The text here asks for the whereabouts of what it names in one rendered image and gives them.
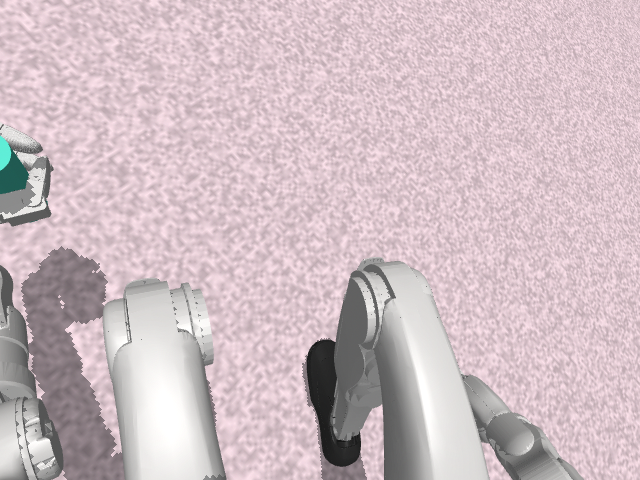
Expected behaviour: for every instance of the right robot hand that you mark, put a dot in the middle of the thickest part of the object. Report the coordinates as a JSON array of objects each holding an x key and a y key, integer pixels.
[{"x": 486, "y": 404}]

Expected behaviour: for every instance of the right robot foot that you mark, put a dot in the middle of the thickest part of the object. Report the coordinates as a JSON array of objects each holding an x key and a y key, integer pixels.
[{"x": 322, "y": 381}]

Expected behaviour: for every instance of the left robot hand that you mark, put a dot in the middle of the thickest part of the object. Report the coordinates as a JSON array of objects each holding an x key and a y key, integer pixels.
[{"x": 29, "y": 204}]

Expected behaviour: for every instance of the left robot arm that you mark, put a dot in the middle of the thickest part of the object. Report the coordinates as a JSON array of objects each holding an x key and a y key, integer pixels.
[{"x": 30, "y": 448}]

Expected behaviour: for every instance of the can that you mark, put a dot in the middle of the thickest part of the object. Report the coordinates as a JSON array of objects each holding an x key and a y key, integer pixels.
[{"x": 13, "y": 175}]

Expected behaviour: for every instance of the right robot arm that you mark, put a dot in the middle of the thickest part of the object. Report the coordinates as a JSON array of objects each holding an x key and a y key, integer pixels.
[{"x": 524, "y": 450}]

